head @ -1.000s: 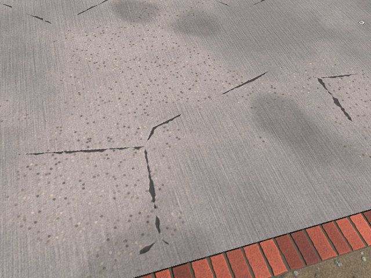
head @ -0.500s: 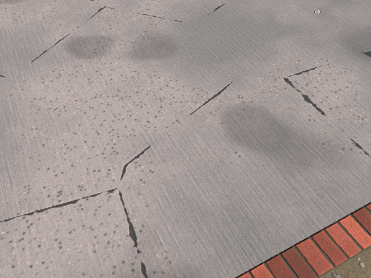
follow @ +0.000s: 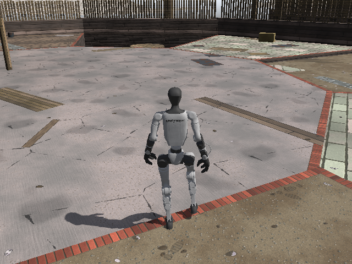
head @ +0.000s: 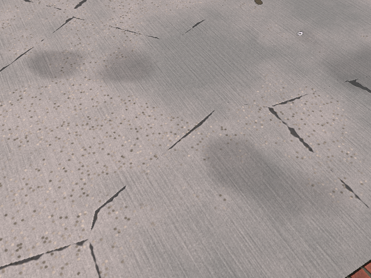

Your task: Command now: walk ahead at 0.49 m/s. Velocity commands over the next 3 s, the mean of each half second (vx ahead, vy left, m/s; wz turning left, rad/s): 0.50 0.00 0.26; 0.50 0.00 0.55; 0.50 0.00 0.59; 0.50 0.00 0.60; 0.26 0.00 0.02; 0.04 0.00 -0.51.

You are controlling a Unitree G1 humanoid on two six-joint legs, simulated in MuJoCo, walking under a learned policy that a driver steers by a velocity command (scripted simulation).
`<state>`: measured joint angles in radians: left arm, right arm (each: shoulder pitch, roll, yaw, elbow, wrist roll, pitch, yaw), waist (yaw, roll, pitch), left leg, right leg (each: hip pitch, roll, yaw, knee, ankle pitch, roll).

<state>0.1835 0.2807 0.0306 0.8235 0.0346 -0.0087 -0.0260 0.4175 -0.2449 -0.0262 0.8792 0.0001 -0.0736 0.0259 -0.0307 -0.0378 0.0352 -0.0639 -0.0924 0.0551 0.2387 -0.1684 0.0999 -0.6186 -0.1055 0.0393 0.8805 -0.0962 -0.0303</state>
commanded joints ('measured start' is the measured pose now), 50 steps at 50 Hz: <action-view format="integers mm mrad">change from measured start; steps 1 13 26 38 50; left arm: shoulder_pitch -64 -466 91 198 41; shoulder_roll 28 80 119 55 84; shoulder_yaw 1 38 58 40 47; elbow -56 -180 28 93 -58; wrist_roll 1 7 9 -19 -11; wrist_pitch -6 -68 -59 -93 -66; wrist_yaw -12 -14 3 40 8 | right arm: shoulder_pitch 14 264 128 -385 -63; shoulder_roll -147 -161 -87 -6 -234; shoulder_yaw -33 -62 -42 -12 -89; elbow -33 47 50 -122 -48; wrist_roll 8 -48 -23 -29 -20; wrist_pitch -9 -21 40 71 74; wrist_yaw -9 -74 -66 50 -22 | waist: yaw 6 -154 25 28 -76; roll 88 106 -169 -35 107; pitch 34 154 -243 38 -89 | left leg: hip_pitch -58 448 -685 -521 273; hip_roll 242 346 141 162 413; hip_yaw -129 -375 -109 0 -582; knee -132 127 1523 555 40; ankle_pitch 275 242 -251 188 -44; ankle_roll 123 162 -33 -13 251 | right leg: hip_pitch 15 -519 675 432 -257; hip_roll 3 -53 -334 -199 16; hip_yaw -52 68 356 -147 -42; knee -96 -178 -532 -685 453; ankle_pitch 141 114 -169 123 -319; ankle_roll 26 35 -80 -94 31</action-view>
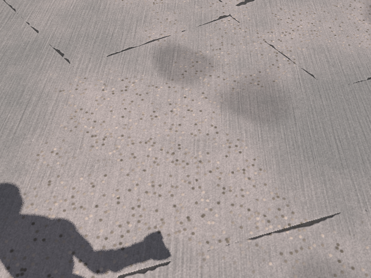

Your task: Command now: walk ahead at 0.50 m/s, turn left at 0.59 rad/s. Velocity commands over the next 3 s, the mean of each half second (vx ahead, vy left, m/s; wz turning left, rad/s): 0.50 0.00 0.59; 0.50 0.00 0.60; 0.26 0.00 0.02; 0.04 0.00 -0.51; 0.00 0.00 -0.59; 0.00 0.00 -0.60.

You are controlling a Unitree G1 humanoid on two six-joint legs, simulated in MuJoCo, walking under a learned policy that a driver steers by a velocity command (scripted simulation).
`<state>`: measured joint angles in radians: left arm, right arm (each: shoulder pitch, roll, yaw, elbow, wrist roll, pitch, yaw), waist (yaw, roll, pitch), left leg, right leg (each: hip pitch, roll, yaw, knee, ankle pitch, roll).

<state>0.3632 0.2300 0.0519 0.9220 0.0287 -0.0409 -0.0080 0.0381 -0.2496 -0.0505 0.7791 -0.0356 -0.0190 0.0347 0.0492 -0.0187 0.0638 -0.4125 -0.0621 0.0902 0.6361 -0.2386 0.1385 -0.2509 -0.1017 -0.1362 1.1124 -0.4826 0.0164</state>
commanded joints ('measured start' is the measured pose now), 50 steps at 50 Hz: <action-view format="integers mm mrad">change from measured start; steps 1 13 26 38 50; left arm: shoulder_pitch -99 -352 -113 -35 69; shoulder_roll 122 100 188 121 89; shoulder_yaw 23 16 34 18 4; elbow -129 -204 -192 -90 -143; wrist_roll -6 8 9 -10 -10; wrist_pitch -38 17 -18 -62 -13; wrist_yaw -5 -10 19 7 7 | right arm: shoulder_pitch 253 371 399 61 328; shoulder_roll -178 -165 -152 -55 -281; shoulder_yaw -53 -52 -41 -4 -75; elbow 48 90 49 -71 -22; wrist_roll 23 35 19 7 -16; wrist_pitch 13 -35 -31 8 -2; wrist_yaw -30 -31 -31 35 -8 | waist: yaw -95 -106 -31 -31 -125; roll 26 75 -67 -71 261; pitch -52 -8 -153 -8 -324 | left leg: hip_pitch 471 350 -218 -280 722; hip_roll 328 184 28 130 339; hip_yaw -506 -406 -221 -106 -560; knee -363 -420 617 290 -198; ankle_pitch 203 278 -185 157 -134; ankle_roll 174 115 -36 -99 201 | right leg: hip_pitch -528 -445 319 192 -310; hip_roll -20 22 -294 -137 5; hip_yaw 137 160 751 75 -113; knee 113 -335 -861 -959 150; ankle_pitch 125 441 -79 621 55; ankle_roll -17 48 -195 -157 -11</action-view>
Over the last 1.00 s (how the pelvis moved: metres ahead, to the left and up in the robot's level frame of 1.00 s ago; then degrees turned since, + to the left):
0.58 -0.05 -0.16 28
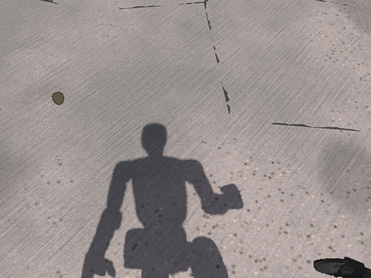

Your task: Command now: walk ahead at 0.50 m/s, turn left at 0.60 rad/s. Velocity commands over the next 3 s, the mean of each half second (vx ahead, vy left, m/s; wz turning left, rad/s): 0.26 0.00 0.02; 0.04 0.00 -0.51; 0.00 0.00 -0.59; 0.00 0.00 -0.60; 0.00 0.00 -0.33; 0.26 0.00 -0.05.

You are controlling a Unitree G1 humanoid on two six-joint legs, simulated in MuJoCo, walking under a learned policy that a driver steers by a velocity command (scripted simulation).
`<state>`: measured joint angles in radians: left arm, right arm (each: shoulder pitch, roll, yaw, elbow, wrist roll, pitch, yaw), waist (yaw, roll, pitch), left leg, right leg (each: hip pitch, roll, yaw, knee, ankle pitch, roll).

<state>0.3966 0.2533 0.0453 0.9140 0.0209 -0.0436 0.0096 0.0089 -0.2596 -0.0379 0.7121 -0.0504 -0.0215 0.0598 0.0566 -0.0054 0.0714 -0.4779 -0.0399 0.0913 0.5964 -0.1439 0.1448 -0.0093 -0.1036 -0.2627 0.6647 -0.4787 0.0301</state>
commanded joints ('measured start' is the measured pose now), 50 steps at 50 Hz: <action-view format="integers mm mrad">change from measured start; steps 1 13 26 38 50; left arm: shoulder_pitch -69 -89 61 -112 -178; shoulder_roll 147 72 136 188 91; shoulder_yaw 28 9 32 64 53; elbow -176 -100 -97 -161 -242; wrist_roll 5 -6 13 -7 -28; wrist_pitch -16 45 19 71 88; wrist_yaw -13 -26 -6 -2 -8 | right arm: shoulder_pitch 398 273 222 181 196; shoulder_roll -292 -99 -154 -68 -272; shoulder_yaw -93 -13 -35 -8 -46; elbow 18 117 125 45 -10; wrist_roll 30 34 45 34 21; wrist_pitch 11 -46 -6 60 14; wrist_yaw -41 -65 -119 -94 -122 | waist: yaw -183 -33 57 -39 -37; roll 175 58 7 -92 256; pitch -393 -76 -173 -148 -85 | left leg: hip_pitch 819 357 366 5 377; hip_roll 395 185 159 21 405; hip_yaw -868 -99 22 -129 -611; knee -294 -356 325 334 -444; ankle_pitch -155 777 681 -260 -151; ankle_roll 256 2 -66 -206 17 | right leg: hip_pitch -699 -500 -135 -189 -566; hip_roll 104 38 50 -29 306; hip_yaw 221 267 330 587 407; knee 750 277 -225 -346 62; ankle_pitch -79 337 646 581 -43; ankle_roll -9 -24 -212 -278 -42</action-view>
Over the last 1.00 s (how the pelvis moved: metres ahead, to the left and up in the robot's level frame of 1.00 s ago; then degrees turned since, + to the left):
0.49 0.10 0.00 36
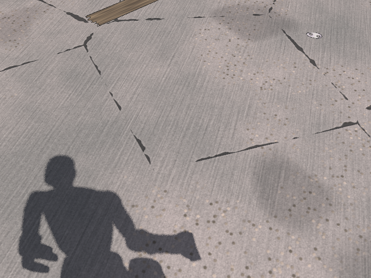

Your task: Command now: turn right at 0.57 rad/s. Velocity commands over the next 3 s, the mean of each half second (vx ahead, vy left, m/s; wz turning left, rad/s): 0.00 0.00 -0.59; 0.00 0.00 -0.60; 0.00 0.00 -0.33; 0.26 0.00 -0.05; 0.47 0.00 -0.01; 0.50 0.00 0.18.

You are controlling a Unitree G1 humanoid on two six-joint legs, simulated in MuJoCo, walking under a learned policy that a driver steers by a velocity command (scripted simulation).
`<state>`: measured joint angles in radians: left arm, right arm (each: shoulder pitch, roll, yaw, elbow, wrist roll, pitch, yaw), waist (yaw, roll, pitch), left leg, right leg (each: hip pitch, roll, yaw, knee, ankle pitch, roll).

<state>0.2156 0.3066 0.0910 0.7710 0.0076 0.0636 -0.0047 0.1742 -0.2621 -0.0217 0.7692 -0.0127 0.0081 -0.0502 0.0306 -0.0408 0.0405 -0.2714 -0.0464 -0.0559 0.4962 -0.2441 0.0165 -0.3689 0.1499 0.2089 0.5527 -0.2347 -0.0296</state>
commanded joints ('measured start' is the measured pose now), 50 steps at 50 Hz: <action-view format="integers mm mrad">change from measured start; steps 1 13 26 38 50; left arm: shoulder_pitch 12 -68 -20 63 58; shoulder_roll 127 66 156 176 163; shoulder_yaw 27 0 9 20 23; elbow -75 -90 -107 -96 -101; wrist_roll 26 3 0 9 26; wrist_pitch -19 21 -24 -28 -21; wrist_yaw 12 -44 -2 4 12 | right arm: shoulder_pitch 20 82 13 -32 25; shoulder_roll -228 -166 -140 -126 -259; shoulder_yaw -57 -57 -58 -51 -65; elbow -69 -73 -103 -121 -143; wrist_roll -26 -16 4 -6 -10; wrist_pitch -10 -10 34 40 9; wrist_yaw -5 14 29 31 3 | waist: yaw -11 -68 -28 9 -26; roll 205 209 -69 -76 213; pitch -53 -70 -5 -61 -74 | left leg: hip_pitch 79 262 -327 -278 142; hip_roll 451 320 103 41 451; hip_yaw -423 -21 13 0 -434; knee -284 -144 583 379 -252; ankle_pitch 147 477 -216 -153 158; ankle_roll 220 193 -49 -61 217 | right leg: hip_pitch -168 -135 261 285 -133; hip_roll -27 -119 -365 -304 -1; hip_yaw -93 -206 113 232 -58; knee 396 354 -236 -206 418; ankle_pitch -337 -225 440 320 -361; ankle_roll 30 87 -207 -211 32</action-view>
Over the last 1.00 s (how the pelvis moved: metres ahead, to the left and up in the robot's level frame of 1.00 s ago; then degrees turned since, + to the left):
0.24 0.04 0.02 -21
